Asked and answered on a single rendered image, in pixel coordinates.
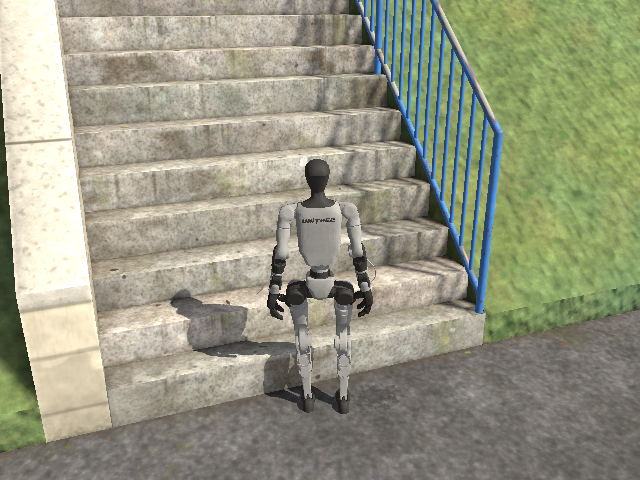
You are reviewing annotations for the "stairs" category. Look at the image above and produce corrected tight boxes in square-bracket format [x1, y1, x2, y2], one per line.
[57, 0, 486, 428]

